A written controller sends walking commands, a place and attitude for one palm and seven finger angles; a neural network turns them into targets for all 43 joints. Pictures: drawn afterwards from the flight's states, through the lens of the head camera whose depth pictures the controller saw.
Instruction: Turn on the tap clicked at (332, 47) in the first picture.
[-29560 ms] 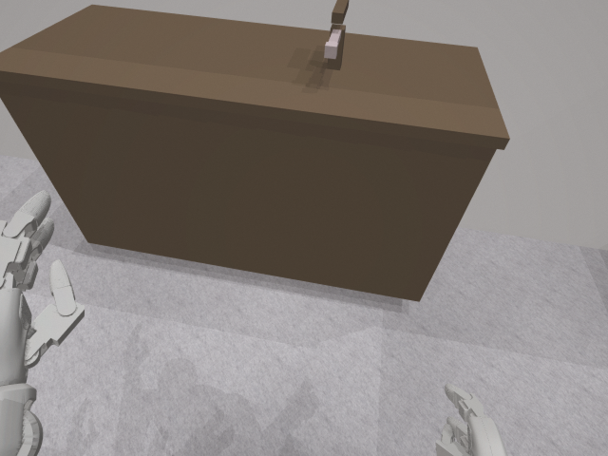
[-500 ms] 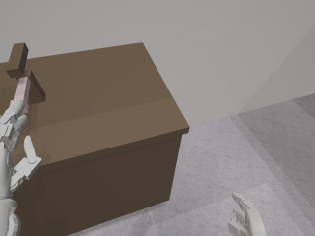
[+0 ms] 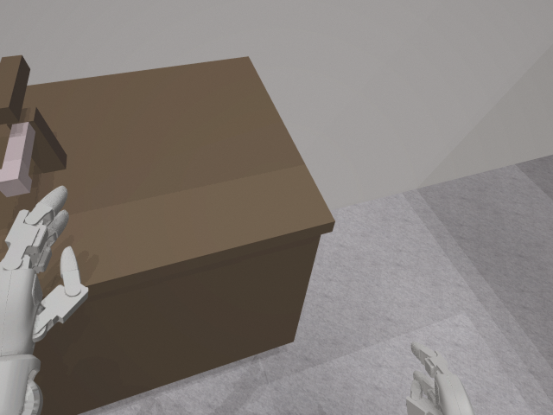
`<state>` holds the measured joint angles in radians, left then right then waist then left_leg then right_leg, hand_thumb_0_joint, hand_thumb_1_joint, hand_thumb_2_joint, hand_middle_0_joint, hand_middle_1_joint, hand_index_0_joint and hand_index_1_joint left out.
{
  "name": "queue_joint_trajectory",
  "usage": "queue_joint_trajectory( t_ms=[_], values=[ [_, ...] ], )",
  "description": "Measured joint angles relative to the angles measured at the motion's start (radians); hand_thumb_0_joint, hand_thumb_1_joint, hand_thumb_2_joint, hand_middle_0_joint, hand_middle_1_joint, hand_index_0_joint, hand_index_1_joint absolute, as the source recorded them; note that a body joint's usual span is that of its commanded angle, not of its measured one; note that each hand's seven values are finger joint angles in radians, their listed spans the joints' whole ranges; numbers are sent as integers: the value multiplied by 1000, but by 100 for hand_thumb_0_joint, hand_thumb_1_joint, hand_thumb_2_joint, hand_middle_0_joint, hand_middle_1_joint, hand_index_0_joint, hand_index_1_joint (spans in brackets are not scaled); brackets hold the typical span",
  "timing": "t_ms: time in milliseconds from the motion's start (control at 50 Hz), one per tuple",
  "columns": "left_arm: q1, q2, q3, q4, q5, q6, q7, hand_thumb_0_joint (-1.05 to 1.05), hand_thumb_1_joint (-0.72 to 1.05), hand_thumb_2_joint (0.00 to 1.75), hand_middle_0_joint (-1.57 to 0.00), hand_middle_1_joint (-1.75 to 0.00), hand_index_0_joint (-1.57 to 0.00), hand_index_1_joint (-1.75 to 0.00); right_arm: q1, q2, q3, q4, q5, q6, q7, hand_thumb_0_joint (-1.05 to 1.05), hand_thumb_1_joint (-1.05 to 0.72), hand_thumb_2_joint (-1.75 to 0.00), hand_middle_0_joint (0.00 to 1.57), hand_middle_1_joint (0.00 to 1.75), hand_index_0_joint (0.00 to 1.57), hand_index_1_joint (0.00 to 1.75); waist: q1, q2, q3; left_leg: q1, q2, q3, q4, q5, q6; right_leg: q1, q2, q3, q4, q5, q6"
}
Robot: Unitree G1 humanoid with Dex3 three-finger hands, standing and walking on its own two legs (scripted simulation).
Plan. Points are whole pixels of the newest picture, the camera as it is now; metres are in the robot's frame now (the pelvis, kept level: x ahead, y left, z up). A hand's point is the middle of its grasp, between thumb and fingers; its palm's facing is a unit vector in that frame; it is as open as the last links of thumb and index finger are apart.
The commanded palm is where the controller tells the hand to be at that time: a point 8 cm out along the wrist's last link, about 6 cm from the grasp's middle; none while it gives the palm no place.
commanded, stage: come to a stop and stand still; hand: left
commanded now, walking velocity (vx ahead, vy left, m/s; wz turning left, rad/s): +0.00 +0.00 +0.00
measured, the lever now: (13, 181) +0.35 +0.39 +0.13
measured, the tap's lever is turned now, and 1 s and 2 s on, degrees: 0 0 0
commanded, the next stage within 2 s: look again from close up in 0.70 s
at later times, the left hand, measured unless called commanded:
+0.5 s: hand (32, 292) +0.20 +0.28 +0.14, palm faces +0.43 -0.84 -0.34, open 7.4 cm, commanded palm +0.14 +0.30 +0.18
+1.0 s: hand (32, 300) +0.19 +0.26 +0.16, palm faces +0.41 -0.85 -0.34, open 7.4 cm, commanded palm +0.13 +0.30 +0.18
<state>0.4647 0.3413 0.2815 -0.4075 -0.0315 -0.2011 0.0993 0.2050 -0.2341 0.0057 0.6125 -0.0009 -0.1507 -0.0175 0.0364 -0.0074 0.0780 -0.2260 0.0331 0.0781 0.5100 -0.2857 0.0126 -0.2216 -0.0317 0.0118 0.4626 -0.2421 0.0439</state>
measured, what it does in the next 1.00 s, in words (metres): stands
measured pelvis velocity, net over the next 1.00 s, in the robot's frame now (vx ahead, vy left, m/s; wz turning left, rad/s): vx -0.03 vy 0.01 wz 0.01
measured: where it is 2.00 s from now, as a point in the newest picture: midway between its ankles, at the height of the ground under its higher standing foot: outside the picture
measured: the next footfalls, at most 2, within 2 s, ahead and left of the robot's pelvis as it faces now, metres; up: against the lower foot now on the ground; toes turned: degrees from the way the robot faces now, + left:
none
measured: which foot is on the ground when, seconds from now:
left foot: down 0.00-1.00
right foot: down 0.00-1.00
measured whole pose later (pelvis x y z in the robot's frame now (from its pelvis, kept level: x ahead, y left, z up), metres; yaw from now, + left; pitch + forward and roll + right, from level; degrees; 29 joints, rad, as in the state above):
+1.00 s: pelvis -0.03 +0.01 +0.00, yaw +1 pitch -3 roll -1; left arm 0.42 0.33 0.32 -0.46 -0.04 -0.17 0.12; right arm 0.19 -0.20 0.01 0.60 0.01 -0.12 -0.02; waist 0.03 0.00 0.09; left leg -0.21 0.02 0.07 0.48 -0.24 0.04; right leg -0.17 -0.05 0.01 0.39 -0.17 0.06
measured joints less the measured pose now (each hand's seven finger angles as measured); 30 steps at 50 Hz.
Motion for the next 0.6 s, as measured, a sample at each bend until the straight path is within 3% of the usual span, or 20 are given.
queue_joint_trajectory(
  t_ms=[100,180,300,440,600],
  values=[
    [-73,48,71,-3,-12,44,24,1,89,89,-22,-30,-22,-31,-22,13,-4,-14,8,8,-12,2,-90,-90,20,30,20,30,-1,-22,36,3,-1,-16,-3,9,1,18,-1,-16,-21,12,-1],
    [-82,46,104,-97,-15,34,42,2,89,89,-22,-30,-21,-31,-46,15,-3,-25,6,-2,-2,2,-90,-90,20,30,20,30,-4,-20,37,2,-3,-16,0,8,7,26,-2,-16,-37,23,5],
    [-28,27,84,-131,-6,-4,27,1,89,90,-21,-30,-21,-31,-66,29,-1,-36,2,17,6,2,-90,-90,20,30,21,30,-7,2,-4,6,-9,-1,-7,9,17,30,-9,-3,-55,35,17],
    [-47,-1,70,-4,-11,48,18,1,89,90,-21,-30,-21,-31,-48,44,12,-38,6,43,-5,2,-90,-90,20,30,21,30,6,4,-8,17,-17,3,-23,25,24,40,-16,1,-69,51,22],
    [-74,-18,39,-81,-6,54,30,1,89,90,-21,-30,-21,-31,-31,45,19,-24,4,29,-4,2,-90,-90,21,30,21,30,6,-17,20,17,-19,-6,-18,37,27,48,-18,-8,-73,64,22]
  ],
)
